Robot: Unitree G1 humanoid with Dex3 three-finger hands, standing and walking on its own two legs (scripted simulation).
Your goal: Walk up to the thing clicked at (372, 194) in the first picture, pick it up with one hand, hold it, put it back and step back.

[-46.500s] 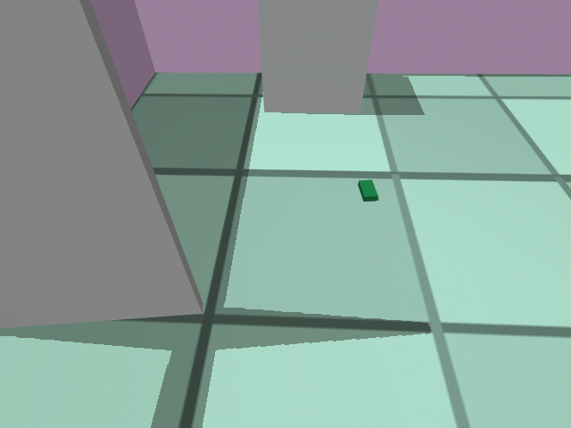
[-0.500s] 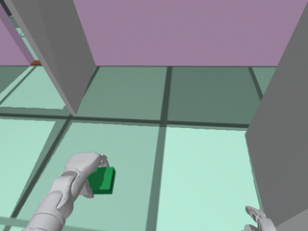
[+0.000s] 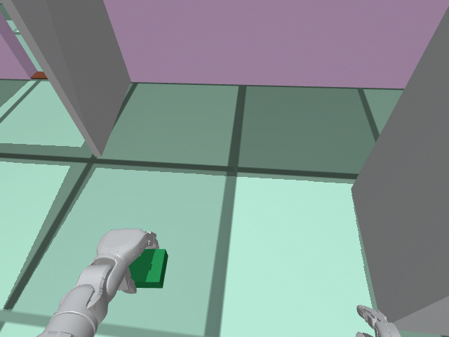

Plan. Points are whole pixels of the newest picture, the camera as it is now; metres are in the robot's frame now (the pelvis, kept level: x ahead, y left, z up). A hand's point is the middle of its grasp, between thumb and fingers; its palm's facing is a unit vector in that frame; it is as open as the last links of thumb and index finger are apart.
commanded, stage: crouch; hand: left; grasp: from above
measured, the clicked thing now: (134, 267) +0.29 +0.22 -0.10
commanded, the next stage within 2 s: lower in 1.74 s
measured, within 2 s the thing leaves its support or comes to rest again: neither
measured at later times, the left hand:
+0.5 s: hand (156, 276) +0.34 +0.23 -0.31, palm faces -0.41 +0.06 -0.91, open 9.7 cm
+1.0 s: hand (167, 287) +0.37 +0.24 -0.50, palm faces -0.45 +0.02 -0.89, open 9.7 cm
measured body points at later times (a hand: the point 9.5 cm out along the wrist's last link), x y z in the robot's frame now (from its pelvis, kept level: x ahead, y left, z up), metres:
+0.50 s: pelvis -0.06 +0.01 -0.19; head +0.10 +0.03 +0.24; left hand +0.36 +0.22 -0.26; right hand -0.01 -0.28 -0.31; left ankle +0.00 +0.13 -0.73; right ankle +0.02 -0.14 -0.73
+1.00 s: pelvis -0.07 +0.01 -0.33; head +0.16 +0.04 +0.05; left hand +0.39 +0.23 -0.45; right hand -0.01 -0.28 -0.45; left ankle +0.00 +0.13 -0.73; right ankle +0.02 -0.14 -0.73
